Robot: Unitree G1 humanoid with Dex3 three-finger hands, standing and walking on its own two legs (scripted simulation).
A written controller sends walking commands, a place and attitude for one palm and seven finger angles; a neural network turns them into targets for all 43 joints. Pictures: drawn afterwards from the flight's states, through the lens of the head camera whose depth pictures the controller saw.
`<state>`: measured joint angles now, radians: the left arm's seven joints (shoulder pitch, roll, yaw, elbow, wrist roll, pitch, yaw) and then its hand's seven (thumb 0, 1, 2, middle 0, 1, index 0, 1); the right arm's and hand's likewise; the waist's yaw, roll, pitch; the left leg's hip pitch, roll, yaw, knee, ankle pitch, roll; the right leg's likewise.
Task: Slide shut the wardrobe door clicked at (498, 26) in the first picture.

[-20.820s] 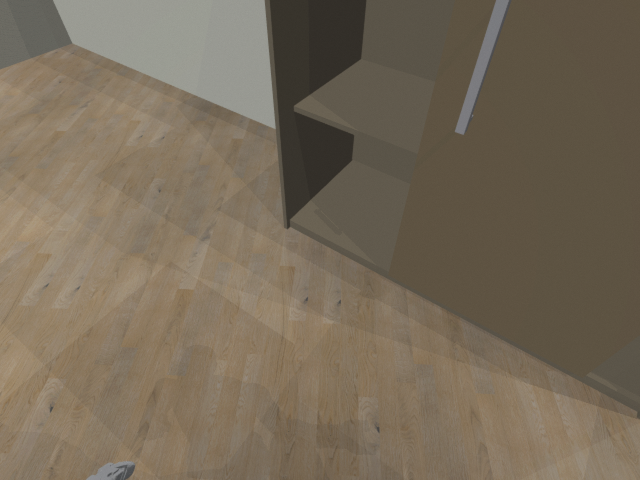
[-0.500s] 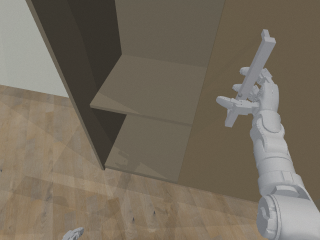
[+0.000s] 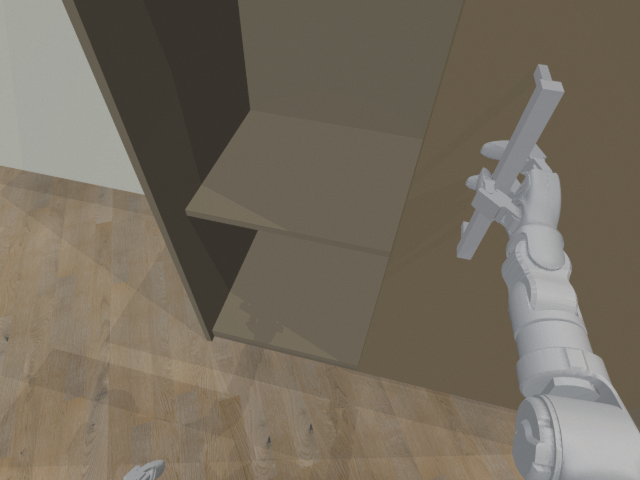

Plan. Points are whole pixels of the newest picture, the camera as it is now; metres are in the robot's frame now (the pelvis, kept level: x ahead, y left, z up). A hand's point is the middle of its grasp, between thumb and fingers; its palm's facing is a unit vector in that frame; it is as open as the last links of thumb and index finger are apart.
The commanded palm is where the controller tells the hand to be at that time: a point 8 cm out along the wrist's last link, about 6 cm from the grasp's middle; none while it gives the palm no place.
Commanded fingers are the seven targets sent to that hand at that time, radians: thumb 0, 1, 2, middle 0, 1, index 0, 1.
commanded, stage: grip the handle and tug to test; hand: right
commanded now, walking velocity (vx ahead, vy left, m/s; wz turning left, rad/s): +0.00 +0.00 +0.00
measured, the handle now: (497, 176) +0.50 -0.16 +0.14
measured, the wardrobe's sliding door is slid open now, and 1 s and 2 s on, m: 0.49 0.49 0.45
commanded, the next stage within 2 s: tug the door sideways, standing still in 0.60 s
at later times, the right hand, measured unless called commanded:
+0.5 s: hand (481, 194) +0.45 -0.13 +0.15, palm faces +0.11 +0.99 +0.01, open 5.4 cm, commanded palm +0.40 -0.18 +0.15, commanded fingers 0.00 -0.90 -0.90 0.45 1.40 0.45 1.40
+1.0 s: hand (480, 192) +0.45 -0.13 +0.15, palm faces +0.16 +0.99 +0.00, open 5.5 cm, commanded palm +0.43 -0.15 +0.15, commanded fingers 0.00 -0.90 -0.90 0.45 1.40 0.45 1.40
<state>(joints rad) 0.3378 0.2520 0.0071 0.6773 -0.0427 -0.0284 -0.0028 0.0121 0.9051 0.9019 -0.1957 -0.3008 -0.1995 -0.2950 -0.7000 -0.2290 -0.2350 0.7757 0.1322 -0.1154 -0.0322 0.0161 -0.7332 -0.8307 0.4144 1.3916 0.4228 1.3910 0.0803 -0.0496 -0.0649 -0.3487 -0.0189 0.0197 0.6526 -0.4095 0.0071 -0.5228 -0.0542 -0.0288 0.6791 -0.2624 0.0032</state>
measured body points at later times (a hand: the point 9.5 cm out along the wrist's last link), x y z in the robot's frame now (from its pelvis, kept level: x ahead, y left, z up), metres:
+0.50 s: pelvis +0.01 +0.00 +0.00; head +0.04 +0.02 +0.45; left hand +0.10 +0.26 -0.12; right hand +0.44 -0.19 +0.15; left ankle -0.05 +0.12 -0.72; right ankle +0.05 -0.12 -0.72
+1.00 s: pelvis +0.03 +0.00 +0.00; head +0.06 +0.01 +0.45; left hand +0.16 +0.24 -0.12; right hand +0.44 -0.18 +0.15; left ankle -0.05 +0.12 -0.72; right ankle +0.05 -0.12 -0.72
